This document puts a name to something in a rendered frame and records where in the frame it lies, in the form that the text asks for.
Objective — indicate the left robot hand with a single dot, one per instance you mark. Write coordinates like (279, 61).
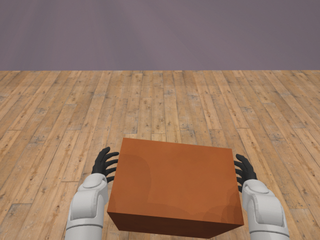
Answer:
(101, 164)

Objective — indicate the robot right forearm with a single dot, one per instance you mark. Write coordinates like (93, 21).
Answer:
(266, 215)

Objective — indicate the robot left forearm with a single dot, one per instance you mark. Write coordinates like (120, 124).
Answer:
(86, 212)

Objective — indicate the carton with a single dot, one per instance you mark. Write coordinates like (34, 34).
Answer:
(175, 189)

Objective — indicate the right robot hand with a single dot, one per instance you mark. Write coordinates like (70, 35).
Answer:
(246, 172)

